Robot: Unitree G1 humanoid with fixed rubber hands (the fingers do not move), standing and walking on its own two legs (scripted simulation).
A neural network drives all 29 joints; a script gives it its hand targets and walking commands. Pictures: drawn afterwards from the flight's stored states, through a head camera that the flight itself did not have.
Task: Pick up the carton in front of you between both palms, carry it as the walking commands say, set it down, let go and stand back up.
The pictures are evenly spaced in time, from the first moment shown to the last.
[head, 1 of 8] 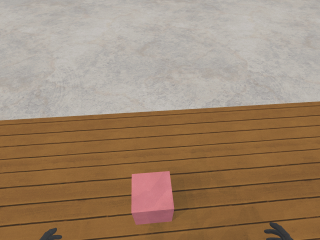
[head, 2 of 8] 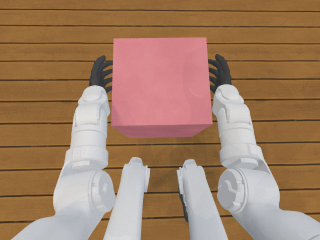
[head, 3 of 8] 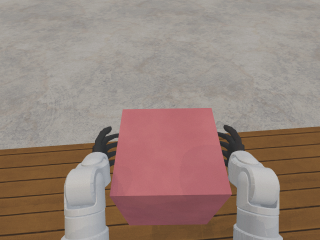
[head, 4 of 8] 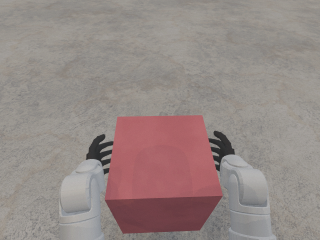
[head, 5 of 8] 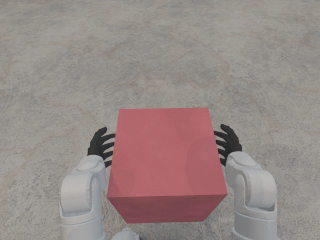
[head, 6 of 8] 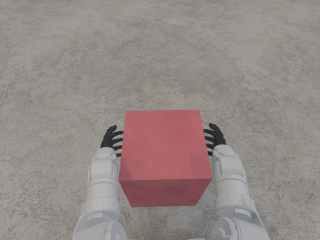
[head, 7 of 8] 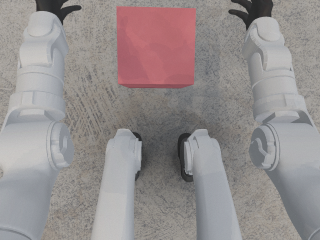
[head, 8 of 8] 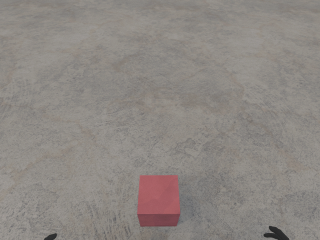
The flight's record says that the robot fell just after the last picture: no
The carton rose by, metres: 0.67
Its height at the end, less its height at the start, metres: -0.15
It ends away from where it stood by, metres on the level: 5.33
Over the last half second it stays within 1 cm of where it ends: yes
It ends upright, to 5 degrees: yes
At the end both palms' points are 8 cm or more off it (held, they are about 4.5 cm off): yes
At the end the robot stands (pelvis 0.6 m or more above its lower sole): yes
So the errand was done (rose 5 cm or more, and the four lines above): yes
